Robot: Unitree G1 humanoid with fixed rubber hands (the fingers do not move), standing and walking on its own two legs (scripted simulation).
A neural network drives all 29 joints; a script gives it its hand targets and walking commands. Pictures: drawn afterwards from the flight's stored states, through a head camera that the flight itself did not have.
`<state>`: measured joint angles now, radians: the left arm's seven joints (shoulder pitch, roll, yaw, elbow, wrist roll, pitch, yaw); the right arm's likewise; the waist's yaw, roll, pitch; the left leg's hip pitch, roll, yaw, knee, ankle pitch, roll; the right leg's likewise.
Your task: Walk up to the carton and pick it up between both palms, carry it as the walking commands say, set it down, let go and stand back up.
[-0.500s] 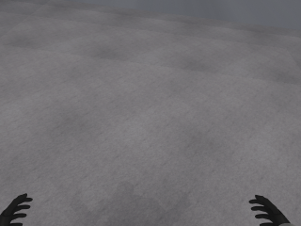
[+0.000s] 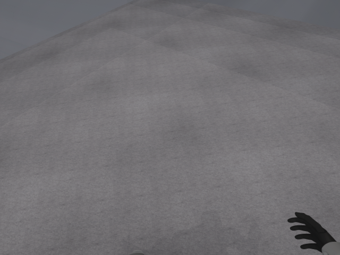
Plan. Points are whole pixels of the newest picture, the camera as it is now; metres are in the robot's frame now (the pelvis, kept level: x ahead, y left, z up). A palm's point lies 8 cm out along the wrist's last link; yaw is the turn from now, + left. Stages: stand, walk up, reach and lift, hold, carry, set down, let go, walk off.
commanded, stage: walk up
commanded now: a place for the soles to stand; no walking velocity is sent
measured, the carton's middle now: out of the picture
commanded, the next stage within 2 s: none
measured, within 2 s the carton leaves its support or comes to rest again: neither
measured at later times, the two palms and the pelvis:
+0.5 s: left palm out of the picture +0.01 +0.48 -0.05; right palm (207, 166) +0.38 -0.09 -0.07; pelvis +0.09 +0.11 -0.01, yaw +30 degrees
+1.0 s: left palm out of the picture -0.06 +0.57 -0.07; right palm (109, 132) +0.54 +0.23 -0.08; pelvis +0.19 +0.30 -0.01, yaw +57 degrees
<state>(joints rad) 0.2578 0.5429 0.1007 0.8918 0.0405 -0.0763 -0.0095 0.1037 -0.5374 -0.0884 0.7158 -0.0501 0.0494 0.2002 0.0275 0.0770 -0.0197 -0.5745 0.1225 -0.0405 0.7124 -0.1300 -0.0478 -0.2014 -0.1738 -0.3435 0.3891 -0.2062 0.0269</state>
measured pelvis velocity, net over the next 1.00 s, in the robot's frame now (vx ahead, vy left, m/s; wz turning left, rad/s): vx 0.19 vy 0.30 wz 0.99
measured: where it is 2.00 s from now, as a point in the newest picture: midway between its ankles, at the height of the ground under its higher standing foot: outside the picture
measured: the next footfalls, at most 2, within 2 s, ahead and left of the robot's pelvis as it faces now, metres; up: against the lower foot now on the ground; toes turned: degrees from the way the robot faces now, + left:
left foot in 0.12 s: +0.12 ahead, +0.22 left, +0.00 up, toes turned +8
right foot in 0.36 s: +0.18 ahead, +0.02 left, +0.00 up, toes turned +17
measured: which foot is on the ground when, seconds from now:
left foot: up 0.00-0.10, down 0.12-0.38, up 0.40-0.70, down 0.72-1.00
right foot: down 0.00-0.12, up 0.14-0.34, down 0.36-0.76, up 0.78-1.00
